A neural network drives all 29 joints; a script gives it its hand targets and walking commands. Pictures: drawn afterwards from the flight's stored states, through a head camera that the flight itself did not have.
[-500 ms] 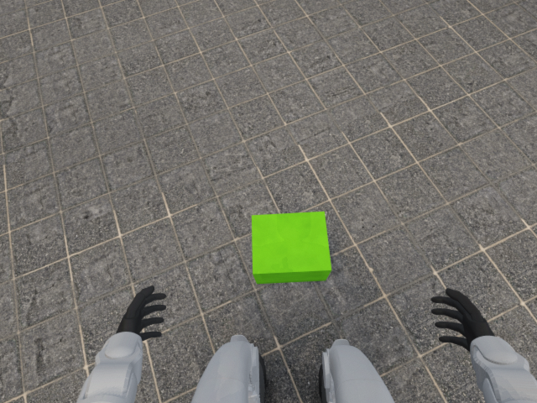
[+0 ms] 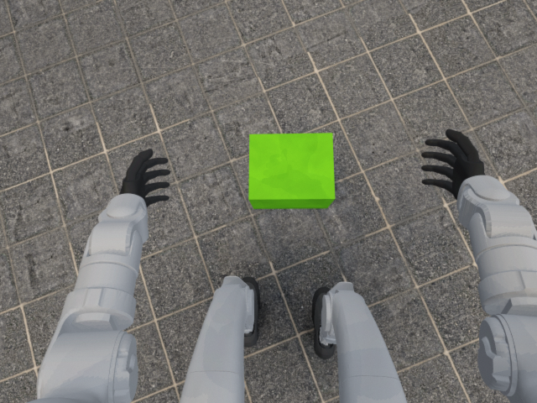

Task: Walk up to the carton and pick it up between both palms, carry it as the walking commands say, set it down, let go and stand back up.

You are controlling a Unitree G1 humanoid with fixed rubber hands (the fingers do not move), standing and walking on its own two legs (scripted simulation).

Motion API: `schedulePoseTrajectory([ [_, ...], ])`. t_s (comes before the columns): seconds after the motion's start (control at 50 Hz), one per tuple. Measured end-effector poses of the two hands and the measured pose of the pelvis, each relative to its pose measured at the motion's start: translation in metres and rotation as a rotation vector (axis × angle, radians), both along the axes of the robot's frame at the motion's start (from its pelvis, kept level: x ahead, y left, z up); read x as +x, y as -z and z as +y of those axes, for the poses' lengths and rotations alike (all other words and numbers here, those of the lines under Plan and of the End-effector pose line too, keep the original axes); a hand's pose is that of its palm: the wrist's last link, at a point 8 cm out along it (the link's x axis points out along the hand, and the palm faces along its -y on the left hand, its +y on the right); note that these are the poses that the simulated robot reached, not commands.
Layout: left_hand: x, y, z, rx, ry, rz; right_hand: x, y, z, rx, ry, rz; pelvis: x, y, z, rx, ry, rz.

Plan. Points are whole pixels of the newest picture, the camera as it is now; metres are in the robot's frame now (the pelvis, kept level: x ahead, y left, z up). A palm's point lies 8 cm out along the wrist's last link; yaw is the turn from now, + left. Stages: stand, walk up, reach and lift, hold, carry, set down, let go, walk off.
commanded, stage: reach and lift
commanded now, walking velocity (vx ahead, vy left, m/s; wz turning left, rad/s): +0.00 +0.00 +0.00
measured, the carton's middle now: (290, 173) +0.55 -0.01 -0.60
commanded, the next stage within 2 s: none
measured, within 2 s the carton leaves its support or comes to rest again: neither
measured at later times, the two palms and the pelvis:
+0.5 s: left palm (184, 126) +0.52 +0.20 -0.16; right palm (421, 121) +0.52 -0.22 -0.15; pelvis -0.02 +0.00 -0.02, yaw -1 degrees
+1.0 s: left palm (193, 133) +0.54 +0.20 -0.24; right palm (400, 128) +0.54 -0.21 -0.23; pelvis -0.03 +0.02 -0.09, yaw -1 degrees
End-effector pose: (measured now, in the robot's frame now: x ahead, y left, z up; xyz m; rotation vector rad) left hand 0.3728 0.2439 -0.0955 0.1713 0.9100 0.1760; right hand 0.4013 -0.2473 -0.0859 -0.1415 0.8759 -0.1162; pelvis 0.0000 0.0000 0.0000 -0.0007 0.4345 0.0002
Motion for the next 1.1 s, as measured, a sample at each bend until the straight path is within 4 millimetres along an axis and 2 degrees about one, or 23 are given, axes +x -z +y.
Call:
schedulePoseTrajectory([
  [0.1,0.035,0.007,-0.003,0.002,0.005,-0.045,0.03,0.012,0.009,0.024,0.01,-0.043,-0.01,0.007,-0.002,-0.004,-0.006,0.069],
  [0.26,0.086,0.022,-0.019,-0.032,0.017,-0.119,0.064,0.034,0.013,0.049,0.035,-0.099,-0.013,0.016,-0.004,-0.003,-0.004,0.153],
  [0.44,0.141,0.058,-0.039,-0.066,0.028,-0.207,0.112,0.062,0.019,0.068,0.039,-0.203,-0.023,0.017,-0.003,0.006,0.015,0.02],
  [0.54,0.151,0.07,-0.048,-0.113,0.008,-0.221,0.131,0.07,0.032,0.092,0.013,-0.219,-0.015,0.023,-0.001,0.016,0.029,0.077],
  [0.66,0.166,0.071,-0.041,-0.114,-0.009,-0.244,0.155,0.069,0.039,0.095,0.034,-0.241,-0.013,0.025,0.003,0.011,0.03,0.101],
  [0.76,0.169,0.076,-0.038,-0.119,-0.007,-0.249,0.157,0.076,0.04,0.085,0.043,-0.237,-0.015,0.03,0.008,-0.003,0.021,0.099],
  [0.84,0.165,0.09,-0.037,-0.119,-0.012,-0.239,0.15,0.092,0.038,0.079,0.048,-0.222,-0.02,0.041,0.012,-0.008,0.019,0.097],
  [0.94,0.163,0.12,-0.039,-0.112,-0.017,-0.227,0.143,0.122,0.037,0.075,0.055,-0.211,-0.029,0.07,0.017,-0.009,0.02,0.103],
  [1.1,0.169,0.176,-0.045,-0.1,-0.021,-0.229,0.146,0.175,0.034,0.073,0.073,-0.229,-0.042,0.135,0.022,-0.006,0.021,0.12],
])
